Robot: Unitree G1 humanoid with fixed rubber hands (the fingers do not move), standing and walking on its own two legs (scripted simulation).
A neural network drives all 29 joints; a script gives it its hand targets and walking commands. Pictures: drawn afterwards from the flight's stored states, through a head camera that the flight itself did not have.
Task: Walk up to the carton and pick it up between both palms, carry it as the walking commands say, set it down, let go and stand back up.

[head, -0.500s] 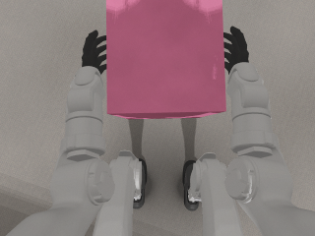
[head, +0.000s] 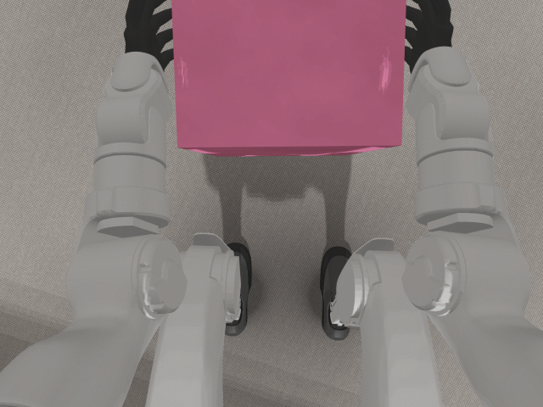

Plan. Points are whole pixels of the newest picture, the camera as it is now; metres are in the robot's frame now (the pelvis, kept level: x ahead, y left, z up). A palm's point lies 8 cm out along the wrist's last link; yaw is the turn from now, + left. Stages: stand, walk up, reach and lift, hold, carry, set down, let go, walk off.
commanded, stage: set down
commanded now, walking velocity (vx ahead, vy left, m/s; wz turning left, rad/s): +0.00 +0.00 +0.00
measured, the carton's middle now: (284, 53) +0.57 +0.02 -0.20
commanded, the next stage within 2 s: none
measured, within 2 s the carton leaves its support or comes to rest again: rests again in 1.08 s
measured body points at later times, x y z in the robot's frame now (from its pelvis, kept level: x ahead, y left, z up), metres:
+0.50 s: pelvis +0.00 +0.00 -0.06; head +0.37 +0.01 +0.20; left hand +0.56 +0.18 -0.21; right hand +0.58 -0.15 -0.21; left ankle +0.11 +0.12 -0.42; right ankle +0.10 -0.12 -0.42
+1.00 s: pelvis +0.00 +0.00 -0.07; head +0.36 +0.01 +0.18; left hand +0.56 +0.18 -0.23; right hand +0.58 -0.15 -0.22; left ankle +0.11 +0.12 -0.42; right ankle +0.10 -0.12 -0.42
